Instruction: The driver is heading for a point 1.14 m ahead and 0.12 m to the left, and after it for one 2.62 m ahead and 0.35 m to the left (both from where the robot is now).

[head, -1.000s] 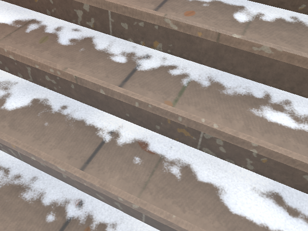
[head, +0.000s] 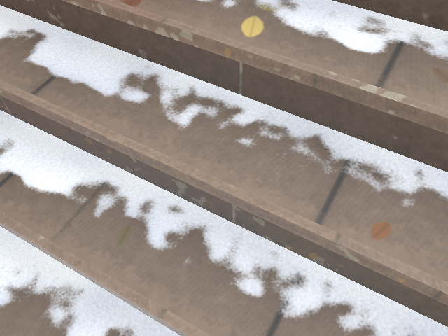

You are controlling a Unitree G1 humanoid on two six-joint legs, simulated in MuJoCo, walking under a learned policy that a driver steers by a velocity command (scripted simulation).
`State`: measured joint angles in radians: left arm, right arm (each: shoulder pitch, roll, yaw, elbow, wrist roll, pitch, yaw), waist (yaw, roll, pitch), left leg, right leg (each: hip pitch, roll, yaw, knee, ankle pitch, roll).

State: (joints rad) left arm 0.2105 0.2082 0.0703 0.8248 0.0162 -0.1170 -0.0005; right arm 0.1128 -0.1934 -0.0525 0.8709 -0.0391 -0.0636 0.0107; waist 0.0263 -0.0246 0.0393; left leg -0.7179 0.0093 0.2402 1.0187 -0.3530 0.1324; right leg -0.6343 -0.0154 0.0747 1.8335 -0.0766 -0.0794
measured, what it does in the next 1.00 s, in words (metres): climbs: right foot 0.17 m higher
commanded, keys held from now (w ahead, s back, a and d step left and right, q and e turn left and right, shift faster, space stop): w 1.00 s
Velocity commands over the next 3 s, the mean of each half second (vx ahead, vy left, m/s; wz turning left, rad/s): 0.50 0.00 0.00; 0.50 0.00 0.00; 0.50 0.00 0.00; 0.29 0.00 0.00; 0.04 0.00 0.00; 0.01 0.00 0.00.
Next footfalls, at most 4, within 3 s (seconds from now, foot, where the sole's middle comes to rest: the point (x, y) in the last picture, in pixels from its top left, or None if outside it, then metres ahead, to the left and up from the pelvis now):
0.46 right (277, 330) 0.39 -0.07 -0.52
1.04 left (196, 130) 0.84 0.13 -0.35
1.60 right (269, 24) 1.05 -0.06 -0.17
2.14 left None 1.22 0.14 -0.17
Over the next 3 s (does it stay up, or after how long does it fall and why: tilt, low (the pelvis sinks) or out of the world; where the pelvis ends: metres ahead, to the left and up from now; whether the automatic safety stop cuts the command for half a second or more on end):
stays up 1.10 0.00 0.61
